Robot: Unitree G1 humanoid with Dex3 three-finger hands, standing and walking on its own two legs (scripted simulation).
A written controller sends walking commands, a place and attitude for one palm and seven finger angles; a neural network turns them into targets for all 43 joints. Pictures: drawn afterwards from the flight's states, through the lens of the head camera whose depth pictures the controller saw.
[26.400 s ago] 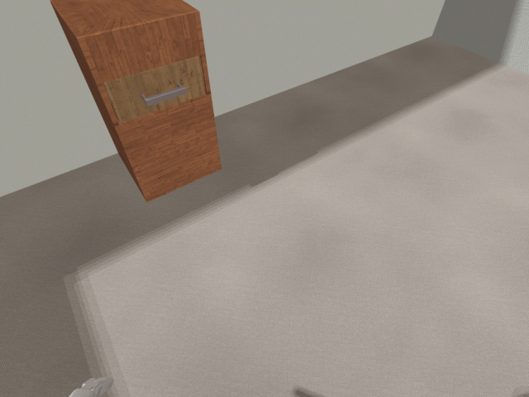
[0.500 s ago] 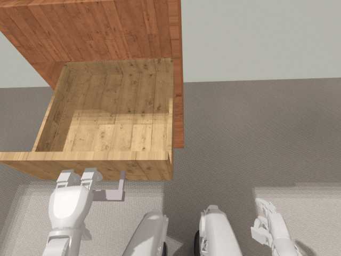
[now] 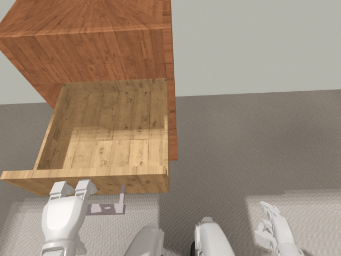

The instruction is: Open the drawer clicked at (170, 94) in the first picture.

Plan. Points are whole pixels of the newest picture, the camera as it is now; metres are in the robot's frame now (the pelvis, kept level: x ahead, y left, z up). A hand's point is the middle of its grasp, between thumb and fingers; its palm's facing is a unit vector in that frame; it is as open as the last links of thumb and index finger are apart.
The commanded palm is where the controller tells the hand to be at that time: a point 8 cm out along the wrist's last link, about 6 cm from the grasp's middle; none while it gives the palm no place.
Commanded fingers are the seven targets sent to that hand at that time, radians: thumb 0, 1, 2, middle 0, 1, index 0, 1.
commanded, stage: lift the hand off the handle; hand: left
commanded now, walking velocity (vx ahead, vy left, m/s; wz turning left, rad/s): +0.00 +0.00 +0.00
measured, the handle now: (92, 200) +0.25 +0.23 -0.08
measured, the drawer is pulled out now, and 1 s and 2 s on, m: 0.30 0.30 0.30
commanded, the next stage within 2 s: draw the hand back to the body in 1.66 s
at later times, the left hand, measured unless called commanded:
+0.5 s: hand (69, 213) +0.21 +0.24 -0.02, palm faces -0.07 -0.07 -1.00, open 13.5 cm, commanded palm +0.20 +0.24 +0.04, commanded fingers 0.00 -0.50 0.30 -0.30 -1.20 -0.30 -1.20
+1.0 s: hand (62, 202) +0.23 +0.24 +0.03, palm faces -0.02 -0.07 -1.00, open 13.7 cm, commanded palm +0.21 +0.24 +0.08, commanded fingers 0.00 -0.50 0.30 -0.30 -1.20 -0.30 -1.20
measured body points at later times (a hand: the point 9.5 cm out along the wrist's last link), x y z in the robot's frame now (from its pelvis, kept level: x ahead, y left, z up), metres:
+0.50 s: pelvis +0.02 +0.00 +0.03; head +0.10 -0.02 +0.47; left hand +0.21 +0.24 +0.04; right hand +0.22 -0.23 -0.09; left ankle +0.01 +0.12 -0.61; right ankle +0.06 -0.08 -0.61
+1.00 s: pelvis +0.03 +0.01 +0.05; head +0.09 -0.03 +0.50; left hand +0.22 +0.24 +0.08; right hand +0.23 -0.23 -0.06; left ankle +0.01 +0.12 -0.61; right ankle +0.06 -0.08 -0.61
